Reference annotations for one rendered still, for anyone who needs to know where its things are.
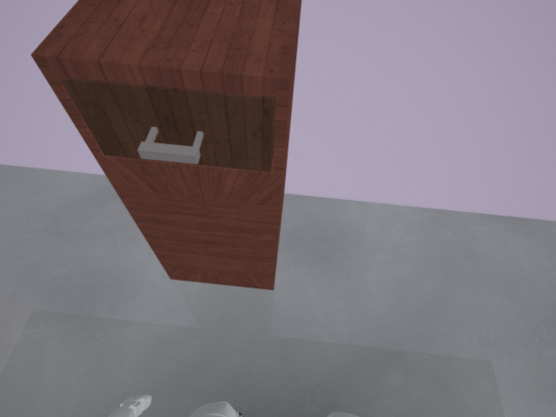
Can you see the handle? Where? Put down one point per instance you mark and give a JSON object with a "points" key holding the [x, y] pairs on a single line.
{"points": [[170, 152]]}

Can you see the cabinet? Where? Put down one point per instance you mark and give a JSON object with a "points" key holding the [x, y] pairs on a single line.
{"points": [[204, 223]]}

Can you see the drawer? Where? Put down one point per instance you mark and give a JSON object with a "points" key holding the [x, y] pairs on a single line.
{"points": [[238, 130]]}

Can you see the robot left hand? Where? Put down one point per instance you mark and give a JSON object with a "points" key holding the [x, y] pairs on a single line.
{"points": [[132, 407]]}

